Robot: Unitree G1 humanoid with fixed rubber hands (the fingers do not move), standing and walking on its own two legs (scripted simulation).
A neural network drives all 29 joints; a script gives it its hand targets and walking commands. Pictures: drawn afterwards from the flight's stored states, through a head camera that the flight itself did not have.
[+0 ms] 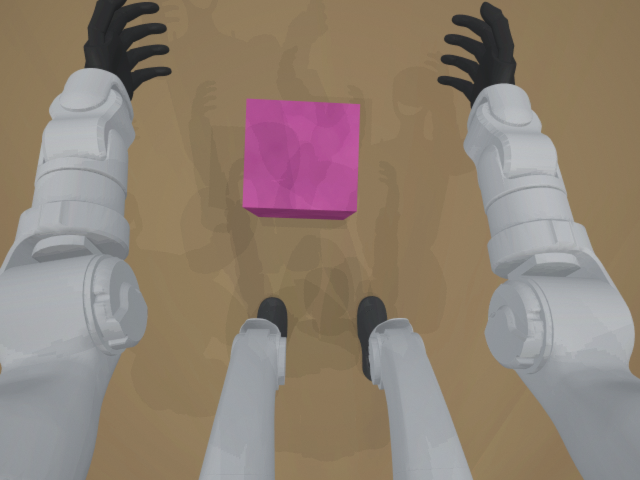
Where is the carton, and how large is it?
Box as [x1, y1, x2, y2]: [243, 99, 359, 219]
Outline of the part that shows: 246,99 243,207 258,216 343,219 356,211 359,104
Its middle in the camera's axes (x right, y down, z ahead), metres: -0.04 -0.15 +0.84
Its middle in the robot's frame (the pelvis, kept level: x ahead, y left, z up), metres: +0.52 +0.04 -0.53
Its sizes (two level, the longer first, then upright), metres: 0.210 0.200 0.250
